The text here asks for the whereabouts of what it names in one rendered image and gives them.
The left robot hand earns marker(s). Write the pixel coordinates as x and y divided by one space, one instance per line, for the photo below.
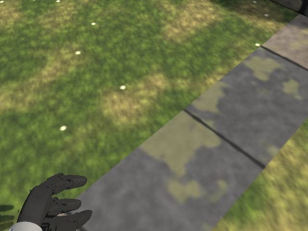
41 209

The robot left forearm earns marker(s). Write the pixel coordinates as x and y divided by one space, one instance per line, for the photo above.
25 226

